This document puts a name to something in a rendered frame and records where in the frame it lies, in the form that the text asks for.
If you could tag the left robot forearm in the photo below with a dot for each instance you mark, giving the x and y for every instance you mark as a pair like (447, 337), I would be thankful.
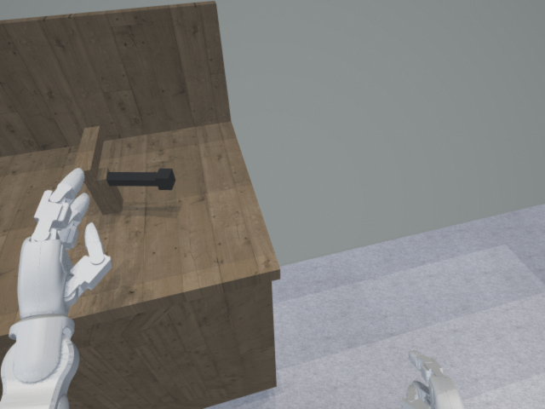
(37, 370)

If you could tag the robot left hand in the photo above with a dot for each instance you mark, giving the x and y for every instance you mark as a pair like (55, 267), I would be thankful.
(44, 262)

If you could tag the robot right hand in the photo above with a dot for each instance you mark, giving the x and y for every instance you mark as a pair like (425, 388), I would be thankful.
(442, 393)

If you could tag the counter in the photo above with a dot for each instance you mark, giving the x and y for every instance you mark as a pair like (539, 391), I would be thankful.
(184, 318)

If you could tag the tap lever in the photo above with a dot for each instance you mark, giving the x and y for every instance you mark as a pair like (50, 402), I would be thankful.
(164, 179)

